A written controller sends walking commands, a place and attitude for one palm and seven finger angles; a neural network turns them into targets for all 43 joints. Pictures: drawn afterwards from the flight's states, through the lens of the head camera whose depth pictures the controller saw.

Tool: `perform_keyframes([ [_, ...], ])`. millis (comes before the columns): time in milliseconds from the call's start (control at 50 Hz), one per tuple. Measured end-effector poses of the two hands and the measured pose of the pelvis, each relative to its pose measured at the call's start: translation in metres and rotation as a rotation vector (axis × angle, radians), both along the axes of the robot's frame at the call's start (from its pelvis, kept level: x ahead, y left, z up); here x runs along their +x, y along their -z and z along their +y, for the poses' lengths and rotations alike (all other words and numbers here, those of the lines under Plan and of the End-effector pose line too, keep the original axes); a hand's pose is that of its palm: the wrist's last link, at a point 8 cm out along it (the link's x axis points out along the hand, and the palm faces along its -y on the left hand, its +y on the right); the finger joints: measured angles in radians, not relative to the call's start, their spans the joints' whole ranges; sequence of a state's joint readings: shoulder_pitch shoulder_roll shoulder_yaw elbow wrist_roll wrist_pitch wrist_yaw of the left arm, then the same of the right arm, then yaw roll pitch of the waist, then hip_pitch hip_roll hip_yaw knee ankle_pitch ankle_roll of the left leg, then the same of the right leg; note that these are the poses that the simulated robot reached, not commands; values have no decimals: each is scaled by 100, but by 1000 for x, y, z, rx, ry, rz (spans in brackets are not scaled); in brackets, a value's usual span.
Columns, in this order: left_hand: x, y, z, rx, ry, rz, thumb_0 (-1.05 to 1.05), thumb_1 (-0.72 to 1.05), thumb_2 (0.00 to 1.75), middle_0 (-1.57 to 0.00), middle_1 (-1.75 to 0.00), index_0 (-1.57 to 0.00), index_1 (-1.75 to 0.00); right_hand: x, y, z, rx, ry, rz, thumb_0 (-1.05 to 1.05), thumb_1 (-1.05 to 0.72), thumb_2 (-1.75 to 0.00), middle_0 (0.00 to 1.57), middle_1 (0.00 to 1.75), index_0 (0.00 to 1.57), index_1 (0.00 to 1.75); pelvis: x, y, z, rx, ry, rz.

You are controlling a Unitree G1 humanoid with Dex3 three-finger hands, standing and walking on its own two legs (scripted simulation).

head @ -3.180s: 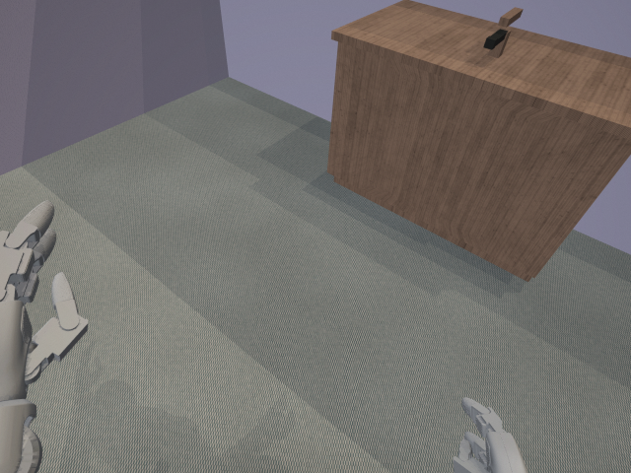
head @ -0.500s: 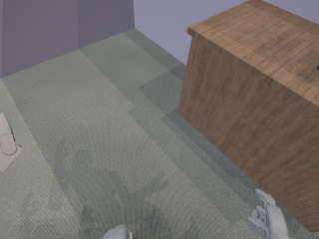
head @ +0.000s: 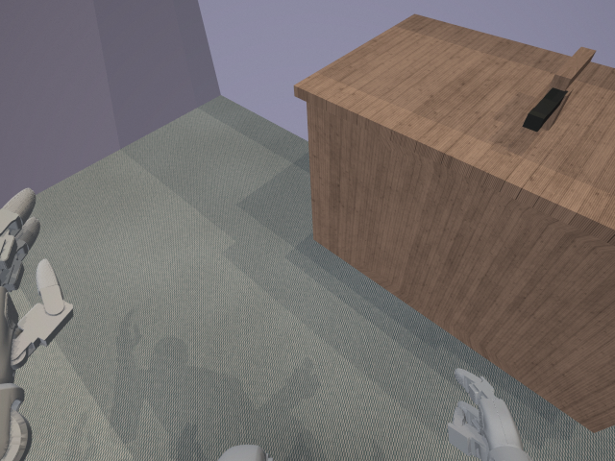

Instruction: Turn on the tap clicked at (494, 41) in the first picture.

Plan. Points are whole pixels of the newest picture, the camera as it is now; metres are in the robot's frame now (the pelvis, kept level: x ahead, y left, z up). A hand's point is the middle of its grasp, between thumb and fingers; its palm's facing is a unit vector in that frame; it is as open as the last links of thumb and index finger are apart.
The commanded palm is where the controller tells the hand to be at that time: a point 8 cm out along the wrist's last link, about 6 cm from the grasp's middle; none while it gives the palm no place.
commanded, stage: turn to face it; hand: left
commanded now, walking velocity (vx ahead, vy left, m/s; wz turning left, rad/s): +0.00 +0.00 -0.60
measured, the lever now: (535, 119) +0.69 -0.38 +0.06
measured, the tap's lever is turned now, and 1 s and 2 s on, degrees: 0 0 0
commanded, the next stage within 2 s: take the last steps up to it in 1.68 s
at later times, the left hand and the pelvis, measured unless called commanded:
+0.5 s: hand (129, 318) +0.21 +0.17 +0.17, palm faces +0.14 -0.91 -0.40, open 7.5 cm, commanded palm +0.17 +0.22 +0.18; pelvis -0.07 +0.01 +0.00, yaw -19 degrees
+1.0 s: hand (196, 379) +0.16 +0.10 +0.17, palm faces -0.10 -0.91 -0.39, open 7.4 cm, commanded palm +0.14 +0.15 +0.18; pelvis -0.15 +0.01 -0.01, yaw -35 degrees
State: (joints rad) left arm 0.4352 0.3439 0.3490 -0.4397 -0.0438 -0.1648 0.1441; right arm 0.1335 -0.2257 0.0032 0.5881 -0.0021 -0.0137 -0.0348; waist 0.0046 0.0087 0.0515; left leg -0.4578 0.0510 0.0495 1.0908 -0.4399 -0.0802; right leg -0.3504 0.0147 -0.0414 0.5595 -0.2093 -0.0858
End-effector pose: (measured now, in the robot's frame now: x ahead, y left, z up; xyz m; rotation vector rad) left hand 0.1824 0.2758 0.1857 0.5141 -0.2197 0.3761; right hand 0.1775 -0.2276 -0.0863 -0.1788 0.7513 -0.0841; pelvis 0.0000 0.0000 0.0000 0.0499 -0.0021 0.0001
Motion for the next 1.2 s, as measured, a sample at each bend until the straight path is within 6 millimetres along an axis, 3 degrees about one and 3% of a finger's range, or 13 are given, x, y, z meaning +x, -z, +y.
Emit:
perform_keyframes([
  [100,2,-8,-15,12,126,-34,2,88,90,-21,-30,-21,-30,-37,-17,-41,-101,105,26,1,-90,-90,20,30,20,30,-10,-2,1,-3,58,19],
  [180,-3,-16,-14,31,190,-99,2,88,90,-21,-30,-21,-30,-65,-25,-51,-144,162,41,1,-90,-90,20,30,20,30,-21,0,8,-13,103,28],
  [260,-7,-12,-3,19,219,-139,2,88,90,-21,-30,-21,-30,-92,-26,-40,-146,206,38,1,-91,-90,20,30,20,30,-34,5,18,-17,151,14],
  [360,-5,-6,-1,-2,213,-116,2,88,90,-21,-30,-21,-30,-122,-19,-10,-52,251,13,1,-90,-90,20,30,20,30,-47,2,23,-47,226,-12],
  [440,-1,-3,-24,-45,259,-89,2,89,90,-20,-30,-21,-30,-146,-6,12,50,264,22,1,-90,-90,20,30,20,30,-58,-1,21,-78,294,-12],
  [520,5,-1,-66,-9,364,-66,2,89,90,-20,-30,-20,-30,-174,9,15,119,287,28,1,-90,-90,21,30,20,30,-77,5,8,-76,351,-6],
  [600,5,0,-111,56,470,-61,2,89,90,-20,-30,-21,-30,-210,29,-7,137,338,56,1,-90,-90,21,30,21,30,-99,14,-6,-87,380,-9],
  [660,-1,-6,-130,85,540,-45,2,88,90,-21,-30,-21,-30,-242,31,-31,106,419,112,1,-90,-90,21,30,21,30,-111,11,-8,-57,422,0],
  [760,-16,-15,-136,139,598,-13,2,88,90,-21,-30,-22,-30,-289,15,-65,18,550,148,1,-90,-90,20,30,20,30,-124,4,-9,-33,488,15],
  [860,-25,-14,-127,92,601,-44,2,88,90,-21,-30,-22,-30,-318,-4,-79,-69,607,139,1,-91,-90,20,30,20,30,-134,3,-3,-27,536,22],
  [940,-29,-3,-120,1,609,-80,2,88,90,-21,-30,-21,-30,-329,-15,-73,-117,627,101,1,-91,-90,20,30,20,30,-141,7,7,-26,573,12],
  [1040,-32,4,-127,-49,624,-88,2,88,90,-21,-30,-21,-30,-334,-22,-49,-76,648,12,1,-90,-90,20,30,20,30,-156,5,12,-48,638,-17],
  [1200,-52,-6,-191,-8,768,-100,2,89,90,-20,-30,-20,-30,-362,3,-19,97,662,-56,1,-90,-90,20,30,20,30,-188,8,2,-72,757,7],
])
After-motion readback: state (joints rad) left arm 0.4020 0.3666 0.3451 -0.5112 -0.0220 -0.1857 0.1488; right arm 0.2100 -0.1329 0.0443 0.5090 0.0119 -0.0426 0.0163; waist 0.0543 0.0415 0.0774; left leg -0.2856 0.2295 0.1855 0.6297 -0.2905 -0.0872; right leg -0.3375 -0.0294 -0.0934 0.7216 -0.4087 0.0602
